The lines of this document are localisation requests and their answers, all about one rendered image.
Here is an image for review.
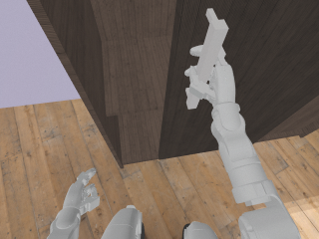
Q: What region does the left robot forearm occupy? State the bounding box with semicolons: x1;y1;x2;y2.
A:
47;207;81;239

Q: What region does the wardrobe door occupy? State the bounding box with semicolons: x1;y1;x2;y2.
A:
267;95;319;135
158;0;319;160

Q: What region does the left robot thigh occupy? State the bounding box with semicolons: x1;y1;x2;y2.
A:
101;208;143;239

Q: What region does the handle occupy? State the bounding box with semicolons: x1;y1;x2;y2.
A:
185;8;229;110

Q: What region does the robot left hand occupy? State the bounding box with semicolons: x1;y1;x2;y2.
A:
62;167;100;216

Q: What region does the right robot thigh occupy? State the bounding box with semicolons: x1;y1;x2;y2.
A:
183;222;218;239

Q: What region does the robot thigh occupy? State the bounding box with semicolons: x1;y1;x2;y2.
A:
101;208;143;239
183;222;218;239

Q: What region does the robot right upper arm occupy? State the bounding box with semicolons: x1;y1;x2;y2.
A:
238;205;300;239

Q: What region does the robot right hand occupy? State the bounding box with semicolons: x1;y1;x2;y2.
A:
184;45;236;107

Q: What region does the right robot forearm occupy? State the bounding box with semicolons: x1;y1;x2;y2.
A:
210;102;302;239

